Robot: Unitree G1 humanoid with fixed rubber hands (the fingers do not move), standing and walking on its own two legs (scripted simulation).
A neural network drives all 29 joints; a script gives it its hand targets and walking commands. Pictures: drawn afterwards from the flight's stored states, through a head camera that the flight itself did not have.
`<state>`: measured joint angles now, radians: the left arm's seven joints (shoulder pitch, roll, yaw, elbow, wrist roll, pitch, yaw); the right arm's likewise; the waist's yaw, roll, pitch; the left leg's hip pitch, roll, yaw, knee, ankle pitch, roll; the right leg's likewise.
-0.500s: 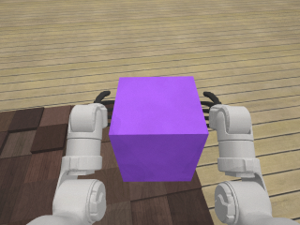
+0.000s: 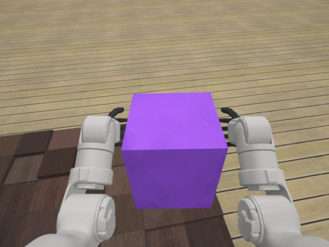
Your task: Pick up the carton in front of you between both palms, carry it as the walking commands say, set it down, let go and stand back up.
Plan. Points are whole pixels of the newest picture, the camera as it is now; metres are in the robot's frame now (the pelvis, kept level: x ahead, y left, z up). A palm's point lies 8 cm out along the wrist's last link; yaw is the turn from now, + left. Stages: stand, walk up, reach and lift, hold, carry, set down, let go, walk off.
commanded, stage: carry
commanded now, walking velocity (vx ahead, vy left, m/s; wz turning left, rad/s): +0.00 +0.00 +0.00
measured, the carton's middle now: (172, 151) +0.35 +0.00 +0.05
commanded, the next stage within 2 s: none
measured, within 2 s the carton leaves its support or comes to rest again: neither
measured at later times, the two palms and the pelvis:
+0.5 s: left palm (111, 138) +0.32 +0.15 +0.13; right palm (237, 136) +0.33 -0.15 +0.13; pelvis -0.02 -0.01 +0.00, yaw +1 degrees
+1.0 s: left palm (121, 90) +0.46 +0.14 +0.18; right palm (229, 87) +0.47 -0.16 +0.17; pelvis +0.11 -0.02 +0.00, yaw +3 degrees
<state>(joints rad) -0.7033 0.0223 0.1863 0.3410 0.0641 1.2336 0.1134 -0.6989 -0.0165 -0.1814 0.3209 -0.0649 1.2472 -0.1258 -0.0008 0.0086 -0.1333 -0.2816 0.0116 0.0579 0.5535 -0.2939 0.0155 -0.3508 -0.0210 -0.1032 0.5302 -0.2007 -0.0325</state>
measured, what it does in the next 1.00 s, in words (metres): walks ahead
